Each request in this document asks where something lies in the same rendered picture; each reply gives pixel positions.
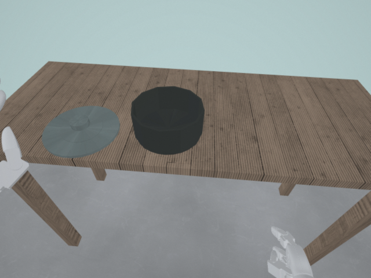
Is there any robot right hand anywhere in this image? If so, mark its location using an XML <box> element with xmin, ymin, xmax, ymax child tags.
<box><xmin>267</xmin><ymin>226</ymin><xmax>313</xmax><ymax>278</ymax></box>

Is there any robot left hand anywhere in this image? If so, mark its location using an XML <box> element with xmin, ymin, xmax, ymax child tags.
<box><xmin>0</xmin><ymin>79</ymin><xmax>30</xmax><ymax>193</ymax></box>

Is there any lid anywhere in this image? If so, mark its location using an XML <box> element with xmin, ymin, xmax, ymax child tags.
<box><xmin>42</xmin><ymin>106</ymin><xmax>120</xmax><ymax>158</ymax></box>

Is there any knob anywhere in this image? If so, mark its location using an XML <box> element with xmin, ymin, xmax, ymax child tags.
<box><xmin>69</xmin><ymin>114</ymin><xmax>90</xmax><ymax>131</ymax></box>

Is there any table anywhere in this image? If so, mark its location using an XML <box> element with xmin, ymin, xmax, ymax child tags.
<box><xmin>0</xmin><ymin>61</ymin><xmax>371</xmax><ymax>266</ymax></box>

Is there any pot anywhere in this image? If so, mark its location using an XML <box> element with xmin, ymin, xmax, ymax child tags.
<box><xmin>131</xmin><ymin>86</ymin><xmax>205</xmax><ymax>155</ymax></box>

